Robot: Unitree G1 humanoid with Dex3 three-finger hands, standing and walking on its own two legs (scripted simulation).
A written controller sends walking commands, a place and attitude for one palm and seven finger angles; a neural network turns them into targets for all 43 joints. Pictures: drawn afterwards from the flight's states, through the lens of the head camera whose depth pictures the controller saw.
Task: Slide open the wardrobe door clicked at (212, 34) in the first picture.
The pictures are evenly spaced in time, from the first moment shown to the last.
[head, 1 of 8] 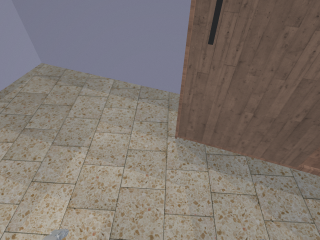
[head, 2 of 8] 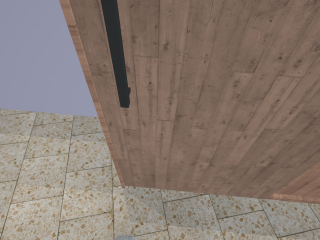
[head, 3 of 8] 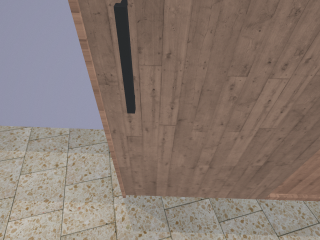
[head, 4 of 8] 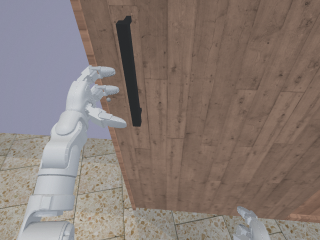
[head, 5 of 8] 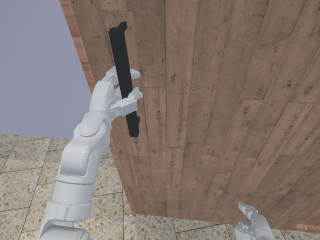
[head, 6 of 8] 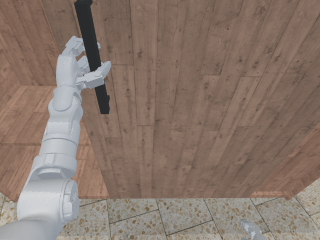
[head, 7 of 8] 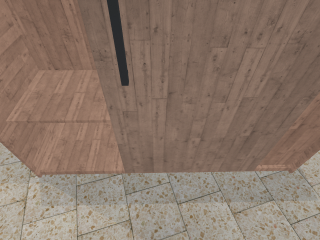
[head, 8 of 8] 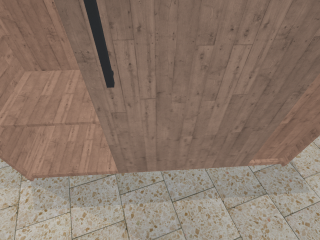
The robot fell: no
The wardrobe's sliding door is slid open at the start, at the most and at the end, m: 0.00 0.57 0.56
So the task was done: yes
